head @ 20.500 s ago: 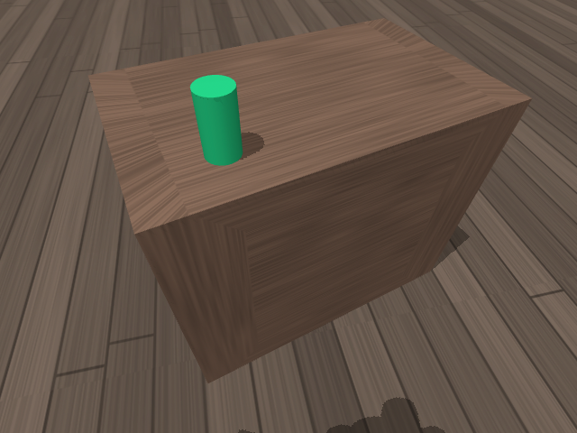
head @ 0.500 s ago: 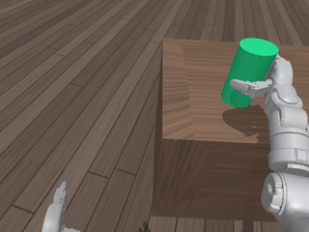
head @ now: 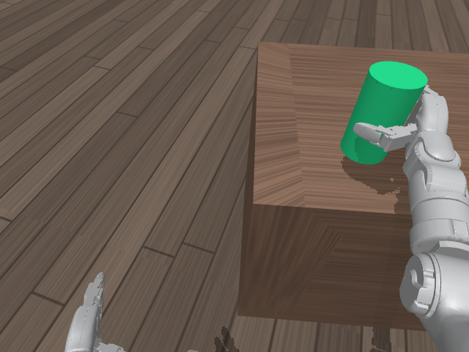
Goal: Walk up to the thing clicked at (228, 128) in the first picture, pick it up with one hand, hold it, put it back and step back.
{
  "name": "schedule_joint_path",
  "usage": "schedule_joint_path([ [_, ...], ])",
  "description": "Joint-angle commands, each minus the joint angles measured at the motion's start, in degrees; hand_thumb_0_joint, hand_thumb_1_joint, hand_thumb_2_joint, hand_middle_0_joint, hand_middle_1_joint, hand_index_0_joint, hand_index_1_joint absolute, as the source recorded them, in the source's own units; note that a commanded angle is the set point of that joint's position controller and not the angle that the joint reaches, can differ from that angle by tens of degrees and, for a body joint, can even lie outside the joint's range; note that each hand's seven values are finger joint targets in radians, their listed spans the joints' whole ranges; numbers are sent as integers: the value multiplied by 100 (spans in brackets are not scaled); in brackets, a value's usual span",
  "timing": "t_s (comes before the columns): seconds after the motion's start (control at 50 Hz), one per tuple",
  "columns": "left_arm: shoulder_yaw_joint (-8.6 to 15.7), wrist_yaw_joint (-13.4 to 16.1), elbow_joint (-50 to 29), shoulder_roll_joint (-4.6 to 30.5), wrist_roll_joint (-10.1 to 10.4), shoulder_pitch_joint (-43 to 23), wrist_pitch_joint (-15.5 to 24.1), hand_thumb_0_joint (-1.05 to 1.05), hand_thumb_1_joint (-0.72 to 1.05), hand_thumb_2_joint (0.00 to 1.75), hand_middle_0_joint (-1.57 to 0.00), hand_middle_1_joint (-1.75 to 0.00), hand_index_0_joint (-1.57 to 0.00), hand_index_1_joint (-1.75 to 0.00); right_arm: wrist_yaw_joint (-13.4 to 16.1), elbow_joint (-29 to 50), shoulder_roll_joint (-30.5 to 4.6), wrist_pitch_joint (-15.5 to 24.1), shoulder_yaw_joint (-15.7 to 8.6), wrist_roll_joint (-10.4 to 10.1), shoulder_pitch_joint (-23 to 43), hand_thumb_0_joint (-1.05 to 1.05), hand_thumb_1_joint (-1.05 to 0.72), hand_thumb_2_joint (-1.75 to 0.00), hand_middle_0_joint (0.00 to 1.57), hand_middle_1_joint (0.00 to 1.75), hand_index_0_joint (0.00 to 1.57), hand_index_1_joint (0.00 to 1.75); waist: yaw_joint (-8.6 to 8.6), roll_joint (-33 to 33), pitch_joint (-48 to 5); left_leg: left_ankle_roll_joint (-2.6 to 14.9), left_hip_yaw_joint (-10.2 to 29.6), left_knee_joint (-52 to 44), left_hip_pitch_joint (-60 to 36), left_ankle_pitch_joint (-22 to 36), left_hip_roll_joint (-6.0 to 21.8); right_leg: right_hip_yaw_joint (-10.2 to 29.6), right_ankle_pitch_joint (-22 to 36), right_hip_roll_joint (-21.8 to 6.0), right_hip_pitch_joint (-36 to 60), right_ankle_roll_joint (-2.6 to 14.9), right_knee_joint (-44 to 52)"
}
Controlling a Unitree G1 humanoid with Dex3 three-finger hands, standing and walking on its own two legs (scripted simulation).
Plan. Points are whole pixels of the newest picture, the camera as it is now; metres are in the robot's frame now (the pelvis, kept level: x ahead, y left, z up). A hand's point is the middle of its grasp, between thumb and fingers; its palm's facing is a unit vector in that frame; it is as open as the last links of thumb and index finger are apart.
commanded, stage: lower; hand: right
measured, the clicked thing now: (378, 116) +0.47 -0.18 +0.18
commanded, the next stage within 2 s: loosen in 0.60 s
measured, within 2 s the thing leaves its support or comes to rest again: rests again in 0.64 s
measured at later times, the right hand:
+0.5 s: hand (372, 129) +0.49 -0.19 +0.14, palm faces +0.17 +0.99 -0.01, open 11.3 cm
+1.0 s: hand (372, 132) +0.49 -0.19 +0.13, palm faces +0.17 +0.99 -0.01, open 11.1 cm
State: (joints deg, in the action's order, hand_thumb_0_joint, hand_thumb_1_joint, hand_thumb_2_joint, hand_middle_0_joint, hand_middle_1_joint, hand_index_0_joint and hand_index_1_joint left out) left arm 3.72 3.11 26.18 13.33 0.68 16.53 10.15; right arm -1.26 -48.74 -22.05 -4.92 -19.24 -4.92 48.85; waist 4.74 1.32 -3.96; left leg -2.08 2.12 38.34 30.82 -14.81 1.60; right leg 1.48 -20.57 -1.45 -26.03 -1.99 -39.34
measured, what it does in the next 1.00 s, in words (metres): stands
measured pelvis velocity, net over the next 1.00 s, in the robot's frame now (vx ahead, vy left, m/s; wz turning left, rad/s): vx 0.00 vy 0.00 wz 0.01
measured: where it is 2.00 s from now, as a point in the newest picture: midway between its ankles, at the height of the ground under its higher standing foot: outside the picture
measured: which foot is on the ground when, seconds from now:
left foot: down 0.00-1.00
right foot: down 0.00-1.00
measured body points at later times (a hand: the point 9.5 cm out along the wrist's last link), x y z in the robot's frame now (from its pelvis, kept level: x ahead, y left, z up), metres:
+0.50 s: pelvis +0.00 +0.00 +0.00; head +0.05 +0.00 +0.44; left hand +0.15 +0.26 -0.06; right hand +0.47 -0.24 +0.14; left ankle +0.05 +0.14 -0.72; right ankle -0.01 -0.14 -0.72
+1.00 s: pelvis +0.00 +0.00 -0.01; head +0.06 +0.00 +0.44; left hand +0.15 +0.27 -0.06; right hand +0.47 -0.24 +0.13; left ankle +0.05 +0.14 -0.72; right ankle -0.01 -0.14 -0.72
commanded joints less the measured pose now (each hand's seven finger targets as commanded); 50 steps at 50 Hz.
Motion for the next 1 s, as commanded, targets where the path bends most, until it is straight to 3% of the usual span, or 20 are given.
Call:
schedule_joint_path([
  [0.0,449,68,-1193,898,-13,-340,301,0,-54,5,-5,-4,-5,-4,16,2026,-1689,906,-308,-152,3754,0,0,-127,119,139,125,139,62,68,-2714,139,-319,-274,-1297,1401,-138,-184,1468,145,795,198,369],
  [0.14,-47,33,-1066,439,-38,-149,202,0,-54,6,-5,-4,-4,-5,50,1683,-1451,1258,-219,-129,3455,0,-5,-127,122,139,127,139,61,368,-2600,183,-312,-190,-1109,1529,-155,-160,1727,124,710,151,254],
  [0.24,514,85,-1052,1069,-63,-231,131,0,-54,5,-5,-4,-5,-4,68,1438,-1680,1382,-365,-99,3354,0,-5,-130,124,143,129,143,166,333,-2669,187,-282,-174,-1090,1562,-150,-175,1626,127,651,164,249],
  [0.32,-54,21,-1291,461,-42,-415,109,0,-54,5,-5,-4,-4,-4,18,1477,-1406,1593,-201,-82,3488,0,-5,-130,123,142,129,142,117,254,-2878,186,-326,-99,-1162,1661,-181,-159,1889,84,682,135,187],
  [0.46,470,58,-1363,1034,-64,24,42,0,-54,5,-5,-4,-4,-4,-85,1288,-1791,1768,-464,-84,3437,0,-8,-129,124,141,129,141,250,380,-2973,195,-307,-35,-999,1824,-207,-150,2231,79,828,104,107],
  [0.54,122,-21,-1043,586,-58,-95,27,0,-54,5,-5,-4,-4,-4,-115,769,-1345,1823,-293,-117,3072,0,-7,-128,123,140,128,140,247,281,-2223,188,-274,-88,-723,1428,-187,-178,1558,105,271,169,136],
  [0.58,289,22,-2002,921,-72,-808,115,0,-54,5,-5,-4,-4,-4,-95,1658,-1870,1986,-461,-62,3807,0,-7,-128,122,140,127,140,215,334,-3197,166,-254,-40,-1054,1538,-175,-175,1639,89,629,175,56],
  [0.64,219,17,-898,676,-82,263,-4,0,-54,5,-5,-4,-4,-4,-132,531,-1401,1884,-292,-80,2884,0,-5,-127,121,139,126,139,305,293,-2239,161,-230,-105,-819,1308,-172,-226,1267,144,179,195,69],
  [0.66,255,20,-1165,771,-68,-54,37,0,-54,5,-5,-4,-4,-4,-169,389,-1330,1903,-268,-107,2790,0,-5,-128,121,140,127,140,305,112,-2441,128,-221,-117,-880,1300,-169,-206,1200,144,141,231,53],
  [0.68,454,61,-1643,1039,-67,-445,100,0,-55,5,-5,-4,-4,-4,-144,1233,-1905,2026,-555,-108,3331,0,-6,-128,122,140,127,140,251,289,-3135,136,-201,-45,-1127,1544,-151,-214,1461,135,387,207,26],
  [0.7,424,73,-1782,1077,-101,-445,111,0,-55,5,-5,-4,-5,-4,-138,1482,-2143,2072,-630,-62,3747,0,1,-127,123,140,128,140,248,464,-3506,156,-229,50,-1170,1736,-173,-215,1749,114,577,167,-29],
  [0.76,271,17,-994,796,-102,403,-23,0,-49,2,-5,-5,-6,-4,-207,392,-1346,1939,-243,-53,2789,0,9,-103,116,121,120,121,320,431,-2614,208,-289,52,-742,1755,-228,-142,2154,95,481,90,-42],
  [0.78,155,8,-1307,724,-88,-115,16,0,-51,3,-5,-5,-6,-4,-217,404,-1276,1979,-246,-87,2832,0,10,-95,114,115,118,115,301,306,-2765,205,-279,59,-884,1848,-218,-142,2194,92,404,94,-42],
  [0.8,294,37,-1756,940,-85,-550,64,0,-51,3,-5,-5,-6,-4,-175,1372,-1870,2102,-553,-109,3621,0,11,-88,112,109,115,109,189,406,-3377,191,-237,96,-1250,1975,-173,-175,2167,103,459,110,-53],
  [0.82,253,55,-1776,931,-98,-616,65,0,-52,3,-5,-4,-6,-4,-168,1603,-1983,2118,-565,-88,3894,0,17,-84,110,105,113,105,153,501,-3576,196,-241,129,-1288,1933,-176,-187,2114,96,556,115,-61],
  [0.88,266,19,-804,757,-82,314,-32,0,-51,3,-5,-5,-6,-4,-228,-177,-1140,1895,-240,-118,2475,0,28,-74,107,98,110,98,360,59,-1935,181,-306,-77,-632,1232,-224,-157,1280,110,-30,183,98],
  [0.9,149,11,-1284,732,-71,-267,32,0,-51,2,-5,-5,-6,-4,-235,-5,-1217,1955,-281,-124,2613,0,27,-66,105,92,108,92,326,-28,-2231,134,-262,-118,-739,1246,-196,-181,1217,119,3,223,76],
  [0.92,386,61,-1891,1042,-77,-698,86,0,-51,2,-6,-5,-6,-4,-175,1258,-2067,2112,-629,-58,3534,0,28,-62,103,88,106,88,216,217,-3167,123,-194,-39,-1162,1459,-149,-222,1397,126,280,213,34],
  [0.94,381,88,-1995,1072,-104,-570,89,0,-52,4,-5,-4,-6,-4,-154,1517,-2210,2134,-597,-4,3948,0,32,-66,96,88,99,88,238,290,-3558,122,-194,12,-1270,1643,-164,-259,1576,130,513,205,-22],
  [0.98,211,15,-759,727,-119,715,-70,0,-55,5,-5,-5,-5,-5,-207,-73,-1254,1917,-255,-70,2613,0,22,-78,108,101,111,101,386,98,-2014,166,-282,-49,-617,1445,-234,-200,1492,137,86,182,16],
])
